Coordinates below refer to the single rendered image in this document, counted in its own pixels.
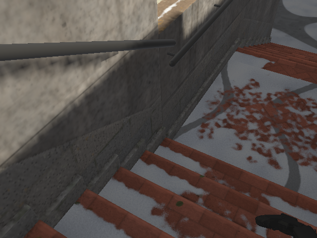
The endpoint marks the stairs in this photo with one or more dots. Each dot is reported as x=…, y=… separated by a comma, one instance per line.
x=179, y=192
x=285, y=53

